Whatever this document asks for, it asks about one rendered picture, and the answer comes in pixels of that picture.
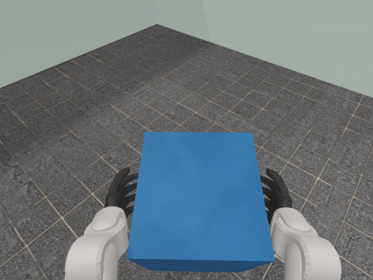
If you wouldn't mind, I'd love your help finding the robot right hand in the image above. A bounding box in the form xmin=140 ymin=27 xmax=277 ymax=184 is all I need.
xmin=260 ymin=168 xmax=292 ymax=224

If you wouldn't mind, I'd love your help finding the robot left forearm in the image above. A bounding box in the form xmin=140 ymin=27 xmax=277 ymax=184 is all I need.
xmin=65 ymin=206 xmax=129 ymax=280

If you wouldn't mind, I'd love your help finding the carton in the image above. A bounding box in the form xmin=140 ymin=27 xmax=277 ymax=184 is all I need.
xmin=126 ymin=132 xmax=275 ymax=272

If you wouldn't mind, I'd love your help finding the robot right forearm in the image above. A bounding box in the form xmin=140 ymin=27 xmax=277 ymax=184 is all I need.
xmin=270 ymin=207 xmax=342 ymax=280

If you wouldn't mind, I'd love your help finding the robot left hand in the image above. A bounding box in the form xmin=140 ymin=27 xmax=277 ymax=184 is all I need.
xmin=104 ymin=167 xmax=139 ymax=217

